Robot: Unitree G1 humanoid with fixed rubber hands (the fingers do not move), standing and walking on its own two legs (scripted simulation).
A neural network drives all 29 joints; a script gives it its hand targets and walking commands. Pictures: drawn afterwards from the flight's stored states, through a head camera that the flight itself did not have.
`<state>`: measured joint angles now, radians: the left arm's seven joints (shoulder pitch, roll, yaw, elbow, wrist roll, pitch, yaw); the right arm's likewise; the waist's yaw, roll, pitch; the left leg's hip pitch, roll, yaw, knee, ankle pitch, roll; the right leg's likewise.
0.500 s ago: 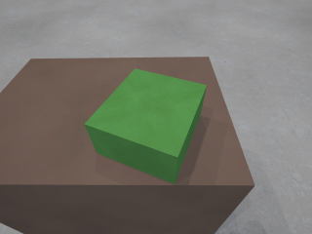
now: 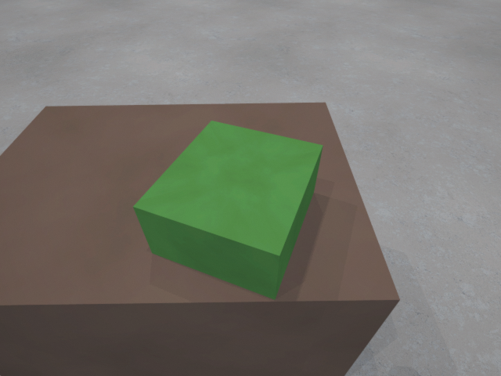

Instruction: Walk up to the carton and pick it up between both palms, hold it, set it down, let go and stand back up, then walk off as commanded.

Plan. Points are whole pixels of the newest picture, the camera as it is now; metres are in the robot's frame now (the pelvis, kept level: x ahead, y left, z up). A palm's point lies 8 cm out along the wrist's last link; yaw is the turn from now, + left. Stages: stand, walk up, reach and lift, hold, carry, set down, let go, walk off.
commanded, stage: walk up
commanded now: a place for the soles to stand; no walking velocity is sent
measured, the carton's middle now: (239, 198) +0.51 +0.05 -0.02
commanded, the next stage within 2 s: none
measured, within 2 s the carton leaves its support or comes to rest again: neither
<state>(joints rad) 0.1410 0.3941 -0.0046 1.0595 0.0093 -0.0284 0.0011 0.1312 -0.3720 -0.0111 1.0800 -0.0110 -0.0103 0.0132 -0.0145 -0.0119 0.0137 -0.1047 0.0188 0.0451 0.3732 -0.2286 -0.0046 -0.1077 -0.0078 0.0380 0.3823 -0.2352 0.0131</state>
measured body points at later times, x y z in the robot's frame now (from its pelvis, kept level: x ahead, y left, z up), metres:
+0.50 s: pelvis +0.02 +0.07 -0.02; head +0.04 +0.07 +0.43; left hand +0.03 +0.42 -0.13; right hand +0.12 -0.27 -0.12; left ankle +0.09 +0.20 -0.75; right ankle -0.01 -0.13 -0.74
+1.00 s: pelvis +0.04 +0.06 -0.03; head +0.07 +0.06 +0.42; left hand +0.11 +0.39 -0.15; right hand +0.14 -0.28 -0.12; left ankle +0.08 +0.20 -0.74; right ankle +0.04 -0.06 -0.75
